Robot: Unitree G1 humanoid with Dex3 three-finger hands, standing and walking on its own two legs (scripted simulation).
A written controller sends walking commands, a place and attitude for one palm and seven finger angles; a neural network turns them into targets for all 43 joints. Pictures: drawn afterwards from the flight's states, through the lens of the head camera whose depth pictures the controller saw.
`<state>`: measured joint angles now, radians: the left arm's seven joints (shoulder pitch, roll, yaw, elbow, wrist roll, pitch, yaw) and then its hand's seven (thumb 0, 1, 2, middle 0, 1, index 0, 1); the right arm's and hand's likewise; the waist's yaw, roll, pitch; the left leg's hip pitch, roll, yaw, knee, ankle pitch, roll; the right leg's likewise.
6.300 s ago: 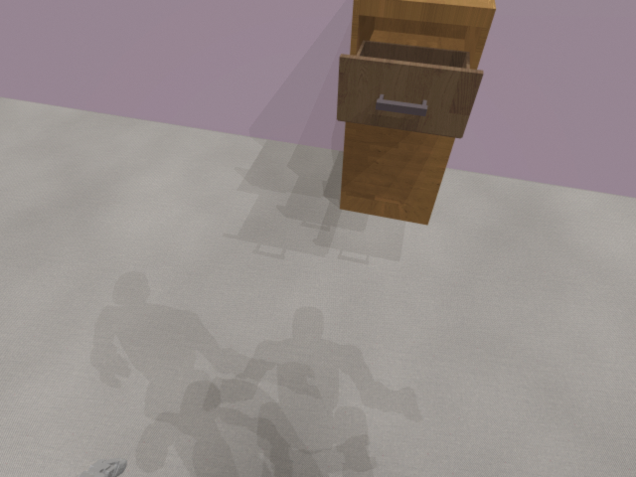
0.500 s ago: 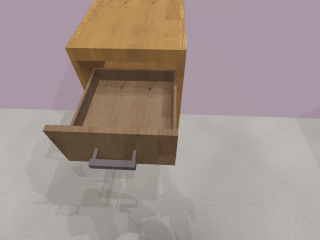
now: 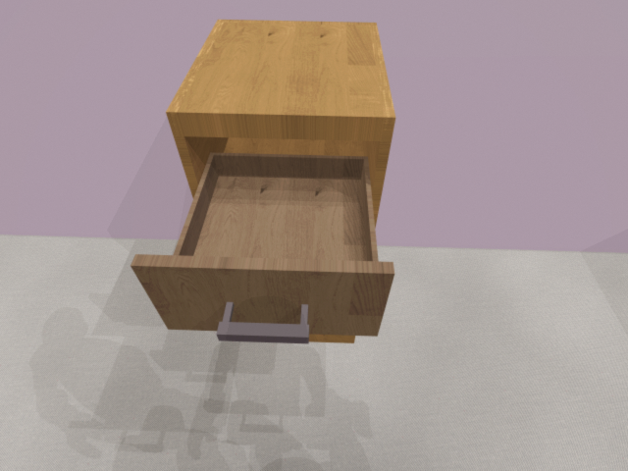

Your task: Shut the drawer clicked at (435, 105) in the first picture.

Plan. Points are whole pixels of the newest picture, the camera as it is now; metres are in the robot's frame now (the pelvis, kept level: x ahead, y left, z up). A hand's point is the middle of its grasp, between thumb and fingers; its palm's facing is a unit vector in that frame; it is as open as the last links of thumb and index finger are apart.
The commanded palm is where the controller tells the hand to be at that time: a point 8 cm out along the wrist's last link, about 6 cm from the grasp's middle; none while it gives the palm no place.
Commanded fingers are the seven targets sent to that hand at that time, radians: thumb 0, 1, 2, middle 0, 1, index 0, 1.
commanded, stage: come to a stop and stand still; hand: left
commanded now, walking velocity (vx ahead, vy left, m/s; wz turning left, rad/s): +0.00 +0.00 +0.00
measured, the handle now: (265, 321) +0.32 +0.10 -0.03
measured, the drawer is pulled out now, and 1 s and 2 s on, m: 0.30 0.30 0.30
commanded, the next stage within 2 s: look again from close up in 0.94 s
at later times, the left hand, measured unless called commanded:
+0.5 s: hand out of the picture +0.10 +0.16 -0.16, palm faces -0.01 -0.97 -0.25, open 7.3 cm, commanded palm none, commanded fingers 0.00 0.90 0.90 -0.20 -0.30 -0.20 -0.30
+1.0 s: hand out of the picture +0.05 +0.14 -0.16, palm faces +0.00 -0.97 -0.24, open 7.3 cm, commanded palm none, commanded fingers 0.00 0.90 0.90 -0.20 -0.30 -0.20 -0.30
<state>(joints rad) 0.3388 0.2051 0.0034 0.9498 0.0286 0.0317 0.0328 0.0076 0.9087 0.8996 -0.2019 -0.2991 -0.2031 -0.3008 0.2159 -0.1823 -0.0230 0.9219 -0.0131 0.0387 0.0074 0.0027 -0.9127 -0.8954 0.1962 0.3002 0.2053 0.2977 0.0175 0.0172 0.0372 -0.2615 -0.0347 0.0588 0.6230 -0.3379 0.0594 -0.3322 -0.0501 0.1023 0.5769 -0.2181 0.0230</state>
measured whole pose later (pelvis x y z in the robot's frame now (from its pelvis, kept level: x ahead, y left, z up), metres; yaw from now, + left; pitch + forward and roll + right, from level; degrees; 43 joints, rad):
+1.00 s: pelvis +0.03 -0.04 +0.01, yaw +0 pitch -1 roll +0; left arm 0.26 0.18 -0.01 1.05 0.02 0.01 0.04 0.01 0.91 0.90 -0.20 -0.30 -0.20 -0.30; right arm 0.24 -0.17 -0.03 1.12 0.00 0.00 -0.01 0.00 -0.91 -0.90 0.19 0.30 0.20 0.30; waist -0.01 0.01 0.06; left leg -0.14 0.01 0.03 0.46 -0.30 -0.01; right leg -0.24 -0.01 0.07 0.49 -0.23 0.03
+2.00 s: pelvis +0.01 -0.06 -0.06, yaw +4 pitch +10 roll +0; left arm 0.58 0.15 0.09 0.04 -0.22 -0.59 -0.28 0.01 0.91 0.90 -0.28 -0.45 -0.40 -0.51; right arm 0.15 -0.28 -0.09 0.50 0.01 -0.30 0.04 0.01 -0.91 -0.90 0.19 0.30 0.20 0.30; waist 0.01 -0.03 -0.14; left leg -0.71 0.00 -0.03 1.07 -0.54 -0.03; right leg -0.78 -0.02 0.02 1.07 -0.46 0.02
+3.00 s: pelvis +0.03 -0.04 -0.06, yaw +5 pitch +10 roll -2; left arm 0.85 0.17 -0.10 -0.59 -0.13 -0.24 -0.12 0.02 0.90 0.90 -1.35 -1.55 -1.36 -1.55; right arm 0.24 -0.18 0.03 0.33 0.05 -0.14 0.00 0.01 -0.90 -0.90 0.20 0.30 0.21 0.30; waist 0.03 0.05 -0.15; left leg -0.68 0.00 -0.07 1.10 -0.58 -0.01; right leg -0.72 -0.03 -0.03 1.05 -0.50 0.02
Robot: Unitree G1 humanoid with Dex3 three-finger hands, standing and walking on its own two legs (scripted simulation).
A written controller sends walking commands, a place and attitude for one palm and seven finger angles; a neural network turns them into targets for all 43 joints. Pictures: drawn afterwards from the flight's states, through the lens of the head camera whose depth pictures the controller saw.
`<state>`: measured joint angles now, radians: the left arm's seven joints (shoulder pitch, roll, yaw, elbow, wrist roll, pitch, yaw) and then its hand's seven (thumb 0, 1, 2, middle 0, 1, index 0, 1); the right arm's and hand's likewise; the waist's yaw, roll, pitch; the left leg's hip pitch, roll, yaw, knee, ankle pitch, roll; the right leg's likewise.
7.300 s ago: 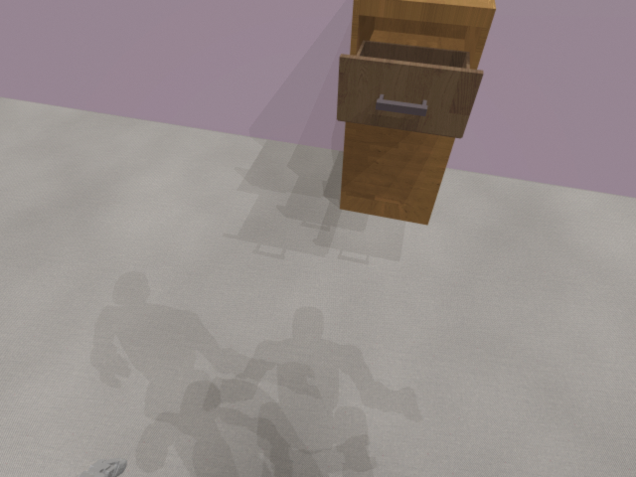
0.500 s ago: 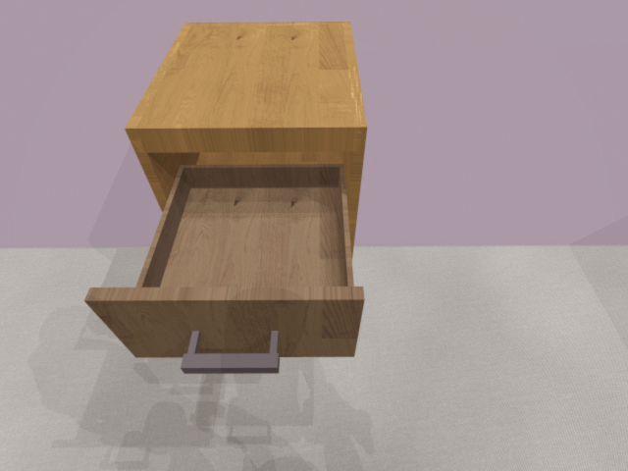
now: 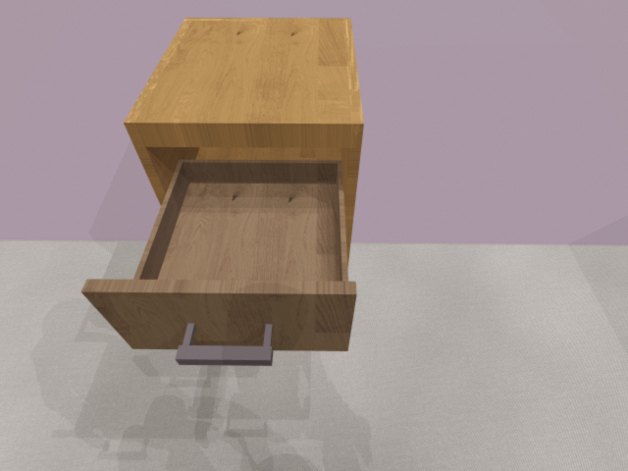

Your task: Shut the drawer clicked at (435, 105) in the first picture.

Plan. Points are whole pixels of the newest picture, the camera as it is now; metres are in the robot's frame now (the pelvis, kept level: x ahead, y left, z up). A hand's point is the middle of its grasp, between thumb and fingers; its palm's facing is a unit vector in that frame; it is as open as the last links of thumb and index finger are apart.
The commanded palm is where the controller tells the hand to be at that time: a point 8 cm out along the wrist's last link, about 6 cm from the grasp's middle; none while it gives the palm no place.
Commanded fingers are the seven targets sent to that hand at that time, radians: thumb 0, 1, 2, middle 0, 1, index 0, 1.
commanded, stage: look again from close up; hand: left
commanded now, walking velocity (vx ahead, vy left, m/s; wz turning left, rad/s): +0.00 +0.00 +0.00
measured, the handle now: (227, 342) +0.29 +0.14 -0.04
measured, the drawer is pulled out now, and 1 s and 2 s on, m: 0.30 0.30 0.30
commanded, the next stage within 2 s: raise the hand and make a fist in 0.54 s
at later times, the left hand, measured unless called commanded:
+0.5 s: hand out of the picture +0.02 +0.18 -0.17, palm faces +0.01 -0.97 -0.22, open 7.3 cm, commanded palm none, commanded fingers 0.00 0.90 0.90 -0.20 -0.30 -0.20 -0.30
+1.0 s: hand out of the picture +0.13 +0.16 -0.03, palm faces +0.06 -1.00 -0.01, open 6.3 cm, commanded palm +0.09 +0.21 -0.04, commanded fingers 0.00 0.90 0.90 -0.58 -0.71 -0.58 -0.71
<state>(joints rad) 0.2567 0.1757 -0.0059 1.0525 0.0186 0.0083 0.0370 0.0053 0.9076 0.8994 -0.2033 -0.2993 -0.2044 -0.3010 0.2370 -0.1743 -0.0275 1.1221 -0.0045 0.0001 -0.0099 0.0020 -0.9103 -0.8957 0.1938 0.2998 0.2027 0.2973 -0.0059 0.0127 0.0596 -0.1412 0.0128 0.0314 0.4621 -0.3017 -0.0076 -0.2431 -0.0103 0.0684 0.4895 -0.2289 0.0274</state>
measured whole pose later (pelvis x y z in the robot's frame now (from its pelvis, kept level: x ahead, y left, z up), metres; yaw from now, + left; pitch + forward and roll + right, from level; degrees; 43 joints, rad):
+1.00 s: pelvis -0.02 -0.01 -0.07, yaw +4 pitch +10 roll +0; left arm 0.58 0.15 0.09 0.04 -0.22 -0.59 -0.28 0.01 0.91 0.90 -0.28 -0.45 -0.40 -0.51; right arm 0.15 -0.28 -0.09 0.50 0.01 -0.30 0.04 0.01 -0.91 -0.90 0.19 0.30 0.20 0.30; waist 0.01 -0.03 -0.14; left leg -0.71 0.00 -0.03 1.07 -0.54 -0.03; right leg -0.78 -0.02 0.02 1.07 -0.46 0.02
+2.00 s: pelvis -0.01 +0.00 -0.07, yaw +5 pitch +10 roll -2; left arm 0.85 0.17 -0.10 -0.59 -0.13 -0.24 -0.12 0.02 0.90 0.90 -1.35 -1.55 -1.36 -1.55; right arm 0.24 -0.18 0.03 0.33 0.05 -0.14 0.00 0.01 -0.90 -0.90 0.20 0.30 0.21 0.30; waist 0.03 0.05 -0.15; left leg -0.68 0.00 -0.07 1.10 -0.58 -0.01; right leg -0.72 -0.03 -0.03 1.05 -0.50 0.02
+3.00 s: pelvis -0.01 +0.00 -0.08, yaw +5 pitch +11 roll -1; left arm 0.78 0.13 -0.17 -0.52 -0.09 -0.26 -0.06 0.02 0.90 0.90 -1.40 -1.60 -1.40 -1.60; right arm 0.29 -0.21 0.01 0.35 0.04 -0.13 -0.01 0.01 -0.90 -0.90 0.20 0.30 0.21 0.30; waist 0.00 0.04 -0.14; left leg -0.73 0.00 -0.06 1.13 -0.59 -0.01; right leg -0.77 -0.03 -0.02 1.09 -0.51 0.02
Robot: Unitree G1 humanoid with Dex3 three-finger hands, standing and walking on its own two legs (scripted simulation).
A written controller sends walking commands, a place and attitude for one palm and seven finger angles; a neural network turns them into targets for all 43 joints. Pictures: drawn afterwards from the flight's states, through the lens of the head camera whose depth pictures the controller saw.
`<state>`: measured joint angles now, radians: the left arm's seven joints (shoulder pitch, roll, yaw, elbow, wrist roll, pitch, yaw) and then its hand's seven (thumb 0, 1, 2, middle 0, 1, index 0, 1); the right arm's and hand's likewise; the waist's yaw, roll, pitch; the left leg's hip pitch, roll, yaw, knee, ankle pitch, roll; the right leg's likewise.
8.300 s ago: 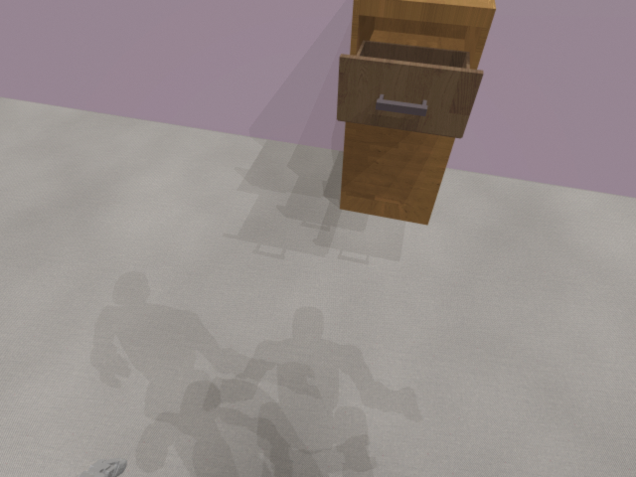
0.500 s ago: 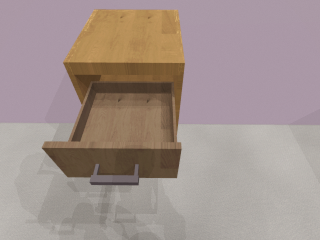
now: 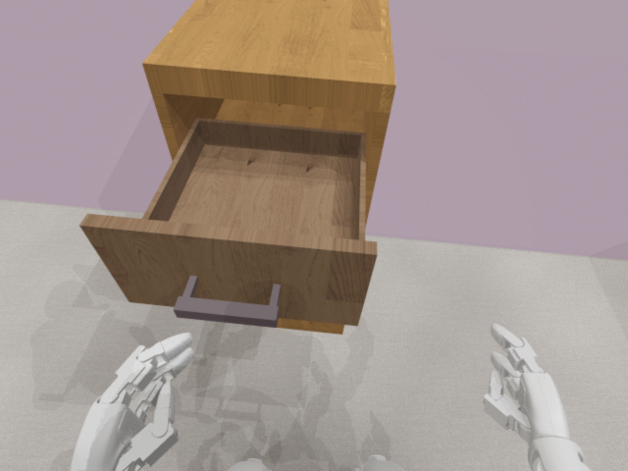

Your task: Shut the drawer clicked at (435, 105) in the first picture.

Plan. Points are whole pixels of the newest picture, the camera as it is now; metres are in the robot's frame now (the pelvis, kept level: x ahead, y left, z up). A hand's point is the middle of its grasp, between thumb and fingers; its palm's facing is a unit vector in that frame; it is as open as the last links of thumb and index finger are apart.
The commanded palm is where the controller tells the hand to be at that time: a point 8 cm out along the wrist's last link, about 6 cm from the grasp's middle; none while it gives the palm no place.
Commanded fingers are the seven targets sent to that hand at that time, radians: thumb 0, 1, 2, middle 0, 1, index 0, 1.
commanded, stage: raise the hand and make a fist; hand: left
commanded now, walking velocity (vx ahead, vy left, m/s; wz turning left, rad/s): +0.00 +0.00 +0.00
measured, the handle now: (230, 299) +0.32 +0.14 +0.03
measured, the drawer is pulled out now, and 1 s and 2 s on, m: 0.30 0.30 0.30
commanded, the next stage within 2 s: bring the fist close to the handle in 1.54 s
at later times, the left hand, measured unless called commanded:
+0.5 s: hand (179, 421) +0.16 +0.15 +0.07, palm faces -0.01 -1.00 -0.03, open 3.7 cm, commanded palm +0.12 +0.19 +0.08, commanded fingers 0.00 0.90 0.90 -1.08 -1.25 -1.08 -1.25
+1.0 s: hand (184, 419) +0.16 +0.13 +0.12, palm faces +0.00 -1.00 -0.03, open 3.2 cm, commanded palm +0.11 +0.18 +0.12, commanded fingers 0.00 0.90 0.90 -1.40 -1.60 -1.40 -1.60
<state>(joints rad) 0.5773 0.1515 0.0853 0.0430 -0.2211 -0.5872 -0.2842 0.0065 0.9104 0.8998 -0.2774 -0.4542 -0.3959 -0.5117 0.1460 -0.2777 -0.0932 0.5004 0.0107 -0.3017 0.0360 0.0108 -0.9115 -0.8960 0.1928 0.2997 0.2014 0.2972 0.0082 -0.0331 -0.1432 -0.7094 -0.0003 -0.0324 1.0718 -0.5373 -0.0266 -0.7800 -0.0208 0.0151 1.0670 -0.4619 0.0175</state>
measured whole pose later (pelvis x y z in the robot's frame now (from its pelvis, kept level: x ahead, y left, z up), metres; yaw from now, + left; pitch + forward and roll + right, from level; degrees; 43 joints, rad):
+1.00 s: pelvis +0.02 +0.01 +0.00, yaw +2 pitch +10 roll -2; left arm 0.85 0.17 -0.10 -0.59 -0.13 -0.24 -0.12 0.02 0.90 0.90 -1.35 -1.55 -1.36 -1.55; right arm 0.24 -0.18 0.03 0.33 0.05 -0.14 0.00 0.01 -0.90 -0.90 0.20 0.30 0.21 0.30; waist 0.03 0.05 -0.15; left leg -0.68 0.00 -0.07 1.10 -0.58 -0.01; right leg -0.72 -0.03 -0.03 1.05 -0.50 0.02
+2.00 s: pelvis +0.02 +0.01 -0.01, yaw +1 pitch +11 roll -1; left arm 0.78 0.13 -0.17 -0.52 -0.09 -0.26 -0.06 0.02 0.90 0.90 -1.40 -1.60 -1.40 -1.60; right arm 0.29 -0.21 0.01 0.35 0.04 -0.13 -0.01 0.01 -0.90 -0.90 0.20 0.30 0.21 0.30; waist 0.00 0.04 -0.14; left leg -0.73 0.00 -0.06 1.13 -0.59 -0.01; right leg -0.77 -0.03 -0.02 1.09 -0.51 0.02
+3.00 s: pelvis +0.01 +0.00 -0.03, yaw +1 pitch +17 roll -1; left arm 0.53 0.11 -0.18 -0.26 -0.04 -0.35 0.01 0.02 0.90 0.90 -1.40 -1.60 -1.40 -1.60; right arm 0.25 -0.22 0.02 0.37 0.01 -0.08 0.01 0.01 -0.91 -0.90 0.20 0.30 0.21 0.30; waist -0.02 0.03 -0.17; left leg -0.93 0.00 -0.06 1.25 -0.62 -0.02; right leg -0.98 -0.02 -0.02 1.22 -0.54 0.01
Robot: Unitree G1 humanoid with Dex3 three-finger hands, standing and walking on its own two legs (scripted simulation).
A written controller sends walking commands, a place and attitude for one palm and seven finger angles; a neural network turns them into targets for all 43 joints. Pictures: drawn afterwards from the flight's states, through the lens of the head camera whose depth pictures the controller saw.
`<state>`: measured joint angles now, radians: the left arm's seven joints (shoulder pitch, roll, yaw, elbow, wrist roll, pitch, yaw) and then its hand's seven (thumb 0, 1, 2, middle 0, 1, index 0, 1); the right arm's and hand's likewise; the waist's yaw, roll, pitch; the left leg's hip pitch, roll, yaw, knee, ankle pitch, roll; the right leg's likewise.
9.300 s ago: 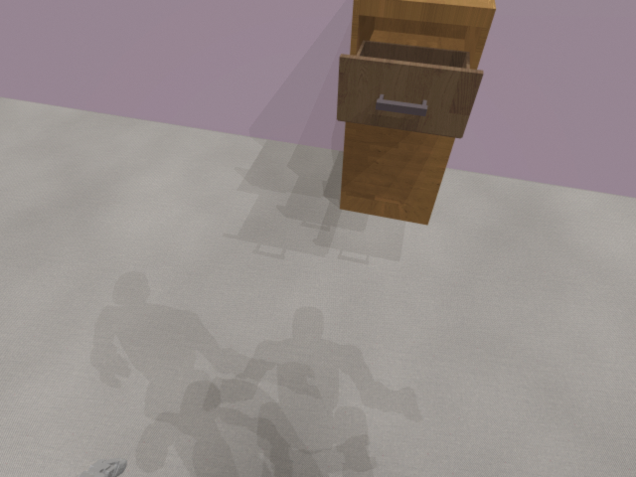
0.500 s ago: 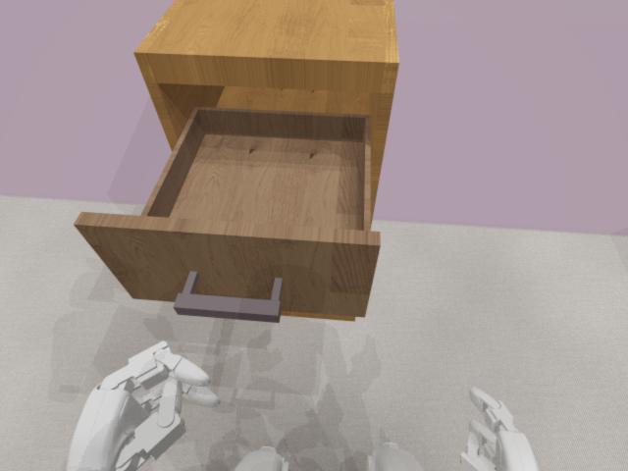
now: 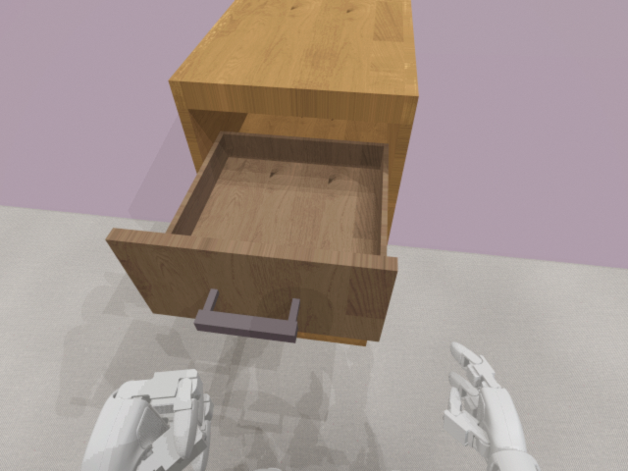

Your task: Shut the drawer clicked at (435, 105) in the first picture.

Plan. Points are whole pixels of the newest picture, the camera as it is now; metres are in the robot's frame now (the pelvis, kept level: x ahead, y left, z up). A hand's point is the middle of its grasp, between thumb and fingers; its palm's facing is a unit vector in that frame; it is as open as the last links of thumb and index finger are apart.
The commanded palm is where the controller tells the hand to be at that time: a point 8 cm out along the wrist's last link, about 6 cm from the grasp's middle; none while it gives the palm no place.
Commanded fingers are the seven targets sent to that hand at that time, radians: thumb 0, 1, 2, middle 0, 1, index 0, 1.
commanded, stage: raise the hand and make a fist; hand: left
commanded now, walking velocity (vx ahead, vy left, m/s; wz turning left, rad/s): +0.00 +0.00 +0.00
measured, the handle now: (250, 313) +0.31 +0.12 +0.03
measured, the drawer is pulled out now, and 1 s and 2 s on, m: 0.30 0.30 0.30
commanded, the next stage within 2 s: bring the fist close to the handle in 0.54 s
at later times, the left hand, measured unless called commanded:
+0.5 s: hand (206, 437) +0.14 +0.11 +0.13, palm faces -0.02 -1.00 -0.02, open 3.3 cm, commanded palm +0.09 +0.15 +0.13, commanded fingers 0.00 0.90 0.90 -1.40 -1.60 -1.40 -1.60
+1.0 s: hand (232, 425) +0.16 +0.10 +0.10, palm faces -0.06 -1.00 +0.00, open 3.3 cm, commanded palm +0.13 +0.14 +0.10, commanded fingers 0.00 0.90 0.90 -1.40 -1.60 -1.40 -1.60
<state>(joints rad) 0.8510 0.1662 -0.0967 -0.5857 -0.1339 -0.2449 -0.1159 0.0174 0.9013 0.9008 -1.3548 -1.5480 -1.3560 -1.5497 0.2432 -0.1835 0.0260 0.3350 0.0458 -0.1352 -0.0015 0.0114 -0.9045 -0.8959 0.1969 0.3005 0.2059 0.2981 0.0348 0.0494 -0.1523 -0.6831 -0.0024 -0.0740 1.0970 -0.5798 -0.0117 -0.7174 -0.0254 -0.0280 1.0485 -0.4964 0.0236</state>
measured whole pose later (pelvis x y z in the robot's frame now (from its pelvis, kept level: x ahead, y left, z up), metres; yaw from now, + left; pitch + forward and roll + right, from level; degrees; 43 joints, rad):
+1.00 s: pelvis +0.00 +0.00 -0.01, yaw +0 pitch +11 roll -1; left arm 0.78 0.13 -0.17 -0.52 -0.09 -0.26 -0.06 0.02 0.90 0.90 -1.40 -1.60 -1.40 -1.60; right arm 0.29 -0.21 0.01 0.35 0.04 -0.13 -0.01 0.01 -0.90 -0.90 0.20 0.30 0.21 0.30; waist 0.00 0.04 -0.14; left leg -0.73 0.00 -0.06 1.13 -0.59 -0.01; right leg -0.77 -0.03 -0.02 1.09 -0.51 0.02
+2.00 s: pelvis -0.01 -0.01 -0.03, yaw -1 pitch +17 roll -1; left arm 0.53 0.11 -0.18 -0.26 -0.04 -0.35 0.01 0.02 0.90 0.90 -1.40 -1.60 -1.40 -1.60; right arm 0.25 -0.22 0.02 0.37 0.01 -0.08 0.01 0.01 -0.91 -0.90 0.20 0.30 0.21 0.30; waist -0.02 0.03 -0.17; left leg -0.93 0.00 -0.06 1.25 -0.62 -0.02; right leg -0.98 -0.02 -0.02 1.22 -0.54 0.01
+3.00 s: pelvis -0.01 +0.00 -0.02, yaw +0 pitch +17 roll -1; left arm 0.03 0.10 -0.14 0.08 -0.04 -0.29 0.08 -0.01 0.94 0.96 -1.40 -1.60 -1.40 -1.60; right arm 0.23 -0.23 0.02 0.47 0.00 -0.04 0.01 0.01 -0.91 -0.90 0.20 0.30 0.21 0.30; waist -0.04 0.03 -0.14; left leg -0.91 -0.01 -0.06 1.19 -0.58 -0.02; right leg -0.95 -0.03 -0.01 1.15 -0.50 0.02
